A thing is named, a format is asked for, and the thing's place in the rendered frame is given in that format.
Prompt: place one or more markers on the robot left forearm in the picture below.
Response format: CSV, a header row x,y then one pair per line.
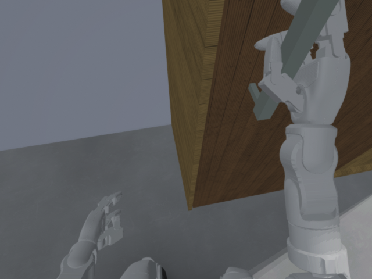
x,y
80,262

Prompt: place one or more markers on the handle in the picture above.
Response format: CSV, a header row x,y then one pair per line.
x,y
309,20

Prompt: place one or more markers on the robot left thigh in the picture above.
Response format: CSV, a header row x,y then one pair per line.
x,y
143,269

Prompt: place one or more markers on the robot left hand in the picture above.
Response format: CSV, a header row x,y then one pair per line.
x,y
98,226

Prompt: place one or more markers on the robot right thigh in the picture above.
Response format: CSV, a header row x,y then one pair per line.
x,y
236,273

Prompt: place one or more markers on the wardrobe door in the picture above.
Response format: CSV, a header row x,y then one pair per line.
x,y
240,156
363,159

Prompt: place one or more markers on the robot right forearm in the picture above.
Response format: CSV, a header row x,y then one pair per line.
x,y
309,158

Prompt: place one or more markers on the robot right hand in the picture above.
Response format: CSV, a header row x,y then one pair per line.
x,y
323,81

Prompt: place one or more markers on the robot thigh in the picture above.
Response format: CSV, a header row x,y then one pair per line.
x,y
236,273
143,269

